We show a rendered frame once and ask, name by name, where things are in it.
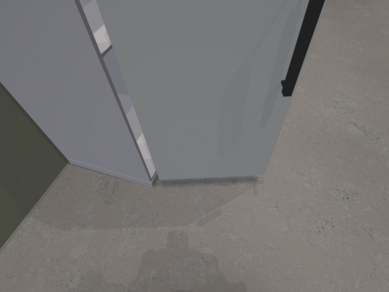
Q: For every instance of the fridge door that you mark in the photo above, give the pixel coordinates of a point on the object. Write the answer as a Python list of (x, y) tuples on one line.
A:
[(204, 77)]

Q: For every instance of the handle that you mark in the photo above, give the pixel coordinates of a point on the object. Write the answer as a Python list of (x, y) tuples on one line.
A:
[(312, 14)]

